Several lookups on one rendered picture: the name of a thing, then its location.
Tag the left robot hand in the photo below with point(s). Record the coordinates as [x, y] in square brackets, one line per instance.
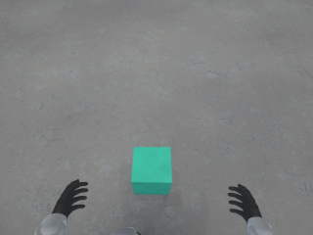
[64, 204]

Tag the right robot hand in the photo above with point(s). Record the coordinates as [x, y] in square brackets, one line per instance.
[248, 205]

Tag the carton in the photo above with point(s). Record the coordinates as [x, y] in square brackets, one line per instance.
[151, 171]

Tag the left robot forearm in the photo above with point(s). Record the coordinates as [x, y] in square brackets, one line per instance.
[53, 224]

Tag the right robot forearm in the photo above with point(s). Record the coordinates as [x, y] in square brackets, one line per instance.
[259, 226]

